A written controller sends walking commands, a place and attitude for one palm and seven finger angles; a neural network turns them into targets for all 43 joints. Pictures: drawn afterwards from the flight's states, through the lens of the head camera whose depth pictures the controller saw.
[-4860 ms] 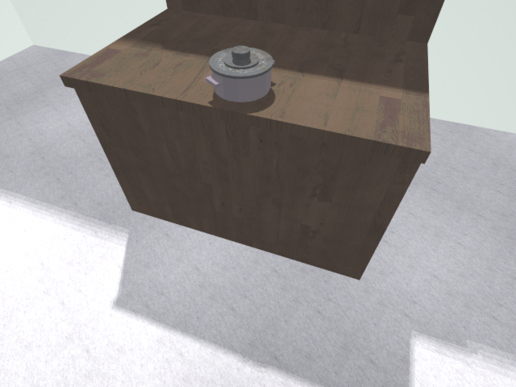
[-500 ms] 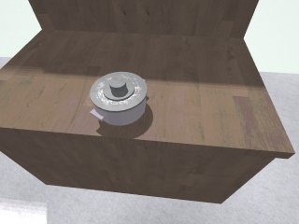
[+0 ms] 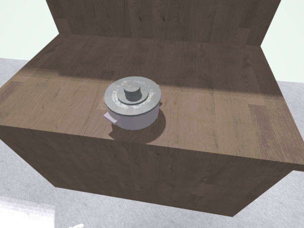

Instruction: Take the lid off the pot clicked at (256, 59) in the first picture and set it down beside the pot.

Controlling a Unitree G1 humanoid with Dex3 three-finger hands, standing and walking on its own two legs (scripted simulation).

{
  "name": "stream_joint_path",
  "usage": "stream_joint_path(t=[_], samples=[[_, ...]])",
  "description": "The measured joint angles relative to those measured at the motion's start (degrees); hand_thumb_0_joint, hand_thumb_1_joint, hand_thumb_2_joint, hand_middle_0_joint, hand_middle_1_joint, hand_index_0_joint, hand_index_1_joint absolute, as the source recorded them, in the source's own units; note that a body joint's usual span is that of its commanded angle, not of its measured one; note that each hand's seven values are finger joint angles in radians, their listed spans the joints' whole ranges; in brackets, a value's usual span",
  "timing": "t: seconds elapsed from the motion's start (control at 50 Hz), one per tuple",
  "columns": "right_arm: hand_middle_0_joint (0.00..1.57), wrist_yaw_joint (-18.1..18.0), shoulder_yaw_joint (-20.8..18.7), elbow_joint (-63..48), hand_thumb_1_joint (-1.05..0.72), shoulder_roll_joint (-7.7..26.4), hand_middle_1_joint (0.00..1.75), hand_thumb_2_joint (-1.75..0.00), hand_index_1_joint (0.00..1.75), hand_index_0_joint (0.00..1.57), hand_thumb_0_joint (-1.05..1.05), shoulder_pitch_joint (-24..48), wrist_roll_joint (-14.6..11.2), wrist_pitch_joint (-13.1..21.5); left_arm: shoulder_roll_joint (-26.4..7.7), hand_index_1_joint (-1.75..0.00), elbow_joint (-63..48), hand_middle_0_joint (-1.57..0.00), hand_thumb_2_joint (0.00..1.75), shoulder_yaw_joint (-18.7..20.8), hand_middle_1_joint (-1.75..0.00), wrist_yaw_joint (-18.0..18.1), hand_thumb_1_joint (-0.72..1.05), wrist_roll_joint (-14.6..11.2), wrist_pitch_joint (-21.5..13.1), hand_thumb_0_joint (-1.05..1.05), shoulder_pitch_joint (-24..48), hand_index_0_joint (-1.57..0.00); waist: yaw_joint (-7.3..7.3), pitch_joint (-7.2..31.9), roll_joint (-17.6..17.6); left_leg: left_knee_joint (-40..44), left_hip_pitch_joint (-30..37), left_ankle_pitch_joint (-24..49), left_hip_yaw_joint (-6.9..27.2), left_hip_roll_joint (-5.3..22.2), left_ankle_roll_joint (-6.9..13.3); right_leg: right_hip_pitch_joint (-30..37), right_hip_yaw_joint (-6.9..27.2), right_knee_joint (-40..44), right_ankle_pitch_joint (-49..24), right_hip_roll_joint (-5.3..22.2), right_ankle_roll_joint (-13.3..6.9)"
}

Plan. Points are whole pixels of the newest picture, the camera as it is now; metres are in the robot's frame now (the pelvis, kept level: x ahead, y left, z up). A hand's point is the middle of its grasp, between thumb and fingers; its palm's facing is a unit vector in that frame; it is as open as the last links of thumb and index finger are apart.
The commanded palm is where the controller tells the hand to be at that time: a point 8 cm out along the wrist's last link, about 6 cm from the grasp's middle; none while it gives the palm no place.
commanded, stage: lift the closed hand beside the body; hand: left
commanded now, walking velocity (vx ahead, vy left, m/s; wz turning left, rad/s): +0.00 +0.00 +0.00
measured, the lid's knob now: (132, 88) +0.51 +0.11 +0.08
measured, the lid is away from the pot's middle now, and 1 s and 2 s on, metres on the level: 0.00 0.00 0.00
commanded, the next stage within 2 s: raise the hand higher, near the body in 0.50 s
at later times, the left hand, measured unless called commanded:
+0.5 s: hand out of the picture +0.11 +0.23 -0.01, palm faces +0.28 -0.91 -0.30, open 3.1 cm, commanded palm +0.06 +0.28 +0.03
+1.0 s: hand (34, 215) +0.13 +0.26 +0.06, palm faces +0.28 -0.88 -0.39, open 3.1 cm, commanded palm +0.08 +0.29 +0.09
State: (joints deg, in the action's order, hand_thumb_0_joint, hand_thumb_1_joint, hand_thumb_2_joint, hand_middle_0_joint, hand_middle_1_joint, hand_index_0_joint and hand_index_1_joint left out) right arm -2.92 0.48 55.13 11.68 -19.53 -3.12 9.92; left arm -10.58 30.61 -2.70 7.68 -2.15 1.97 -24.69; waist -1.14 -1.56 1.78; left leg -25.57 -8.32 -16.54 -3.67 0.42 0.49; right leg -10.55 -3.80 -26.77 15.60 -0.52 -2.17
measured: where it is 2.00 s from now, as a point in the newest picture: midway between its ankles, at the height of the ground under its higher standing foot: outside the picture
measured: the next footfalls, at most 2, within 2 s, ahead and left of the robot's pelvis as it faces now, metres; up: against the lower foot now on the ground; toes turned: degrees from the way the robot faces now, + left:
none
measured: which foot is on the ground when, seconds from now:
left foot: down 0.00-1.00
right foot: down 0.00-1.00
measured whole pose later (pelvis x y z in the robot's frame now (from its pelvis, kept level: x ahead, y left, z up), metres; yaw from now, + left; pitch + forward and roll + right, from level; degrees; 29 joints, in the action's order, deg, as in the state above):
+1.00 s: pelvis -0.01 +0.03 +0.00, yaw +0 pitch -3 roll -1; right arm -2.3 -0.5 34.6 12.1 -12.1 -1.0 9.8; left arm -16.0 -17.8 8.5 5.2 -0.1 -5.5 -38.4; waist -3.4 -1.2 2.2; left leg -26.9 -7.3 -16.5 -3.8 -1.4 3.0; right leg -8.4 -3.7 -26.0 14.2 1.3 0.3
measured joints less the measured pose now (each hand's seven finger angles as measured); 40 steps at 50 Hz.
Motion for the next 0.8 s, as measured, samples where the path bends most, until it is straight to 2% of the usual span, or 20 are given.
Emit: stream_joint_path(t=[0.04, 0.08, 0.16, 0.22, 0.34, 0.44, 0.54, 0.68, 0.8], samples=[[0.2, 0.7, -0.8, -2.5, -0.92, 1.7, 0.3, -0.89, 0.3, 0.2, 0.02, 1.8, 0.7, 1.5, 0.5, -0.39, -3.9, -0.29, 0.9, 0.6, -0.39, 0.2, 0.96, 1.0, -1.4, 0.03, 1.1, -0.28, 0.72, 1.2, 0.9, -0.1, -0.3, 0.3, 0.6, -0.7, 0.4, -0.1, -0.6, -0.2, 0.0, 0.7, 0.4], [0.2, 1.7, -1.9, -5.5, -0.92, 2.6, 0.3, -0.89, 0.3, 0.2, 0.02, 4.7, 1.3, 1.2, 1.3, -0.45, -6.0, -0.34, 0.9, 1.9, -0.45, -0.7, 0.95, 1.5, -2.4, 0.03, 1.9, -0.33, 1.17, 2.3, 1.1, -0.3, -0.9, 0.5, 0.5, -1.0, 0.6, -0.9, -0.5, -0.9, 0.0, 1.1, 0.7], [0.2, 2.3, -2.8, -13.5, -0.91, 2.6, 0.3, -0.89, 0.3, 0.2, 0.02, 9.5, 1.5, 0.5, 1.8, -0.6, -16.5, -0.47, 0.9, 3.1, -0.59, -3.1, 0.93, 1.3, -3.7, 0.02, -2.5, -0.46, 0.99, 3.1, 0.2, -0.8, -0.7, 0.5, -0.2, -0.8, 0.6, -1.1, 0.2, -1.6, -0.1, 0.9, 0.7], [0.2, 1.8, -2.7, -19.3, -0.91, 2.4, 0.3, -0.89, 0.3, 0.2, 0.02, 11.9, 1.4, 0.0, 1.1, -0.72, -21.7, -0.59, 0.9, 3.6, -0.72, -4.0, 0.92, 1.0, -5.2, 0.01, -5.0, -0.58, 0.17, 2.6, -0.6, -1.9, -1.3, 0.3, 0.2, -0.5, 0.6, -1.0, -0.3, -1.6, -0.4, 0.6, 0.5], [0.2, 0.5, -1.6, -25.7, -0.9, 2.2, 0.3, -0.9, 0.3, 0.2, 0.01, 13.0, 1.7, -0.2, -0.8, -1.0, -29.3, -0.84, 0.9, 4.7, -1.0, -4.0, 0.91, 0.7, -5.5, 0.01, -8.7, -0.84, -2.1, 1.6, -1.1, -2.9, -2.0, 0.3, 1.3, -0.3, 0.7, -0.5, -1.4, -0.6, -1.1, 0.5, 0.5], [0.2, 0.0, 0.0, -25.5, -0.9, 0.7, 0.3, -0.9, 0.3, 0.2, 0.01, 11.5, 2.1, -0.8, -1.8, -1.23, -32.9, -1.05, 0.9, 6.0, -1.23, -3.5, 0.91, 0.8, -4.8, 0.01, -9.9, -1.05, -3.04, 1.0, -0.7, -3.1, -1.8, 0.3, 1.8, -0.5, 1.0, 0.4, -1.9, 0.1, -1.4, 0.6, 0.8], [0.2, 0.1, 1.3, -22.7, -0.9, -1.1, 0.3, -0.89, 0.3, 0.2, 0.01, 8.8, 2.4, -1.6, -2.8, -1.39, -36.1, -1.2, 0.9, 8.0, -1.38, -3.2, 0.9, 1.1, -4.5, 0.01, -11.2, -1.19, -2.94, 0.7, -0.1, -2.6, -0.9, 0.2, 1.5, -0.9, 1.4, 1.2, -1.6, 0.5, -1.4, 1.0, 1.3], [0.2, 0.4, 1.1, -19.4, -0.9, -1.4, 0.3, -0.89, 0.3, 0.2, 0.02, 6.0, 2.4, -1.8, -4.4, -1.47, -40.0, -1.27, 0.9, 10.7, -1.47, -2.7, 0.9, 1.5, -4.9, 0.01, -12.8, -1.27, -2.21, 0.1, 0.8, -1.9, 0.1, 0.2, 0.8, -1.5, 2.0, 1.8, -0.8, 0.7, -1.5, 1.5, 2.0], [0.2, 0.3, 0.1, -18.8, -0.9, 0.0, 0.3, -0.89, 0.3, 0.2, 0.02, 5.5, 2.3, -0.9, -4.9, -1.49, -42.9, -1.29, 0.9, 10.5, -1.49, -2.5, 0.9, 1.9, -5.6, 0.01, -12.9, -1.29, -2.01, -0.2, 1.0, -1.6, 0.3, 0.2, 0.3, -1.9, 2.5, 1.6, -0.3, 0.6, -1.5, 1.9, 2.4]])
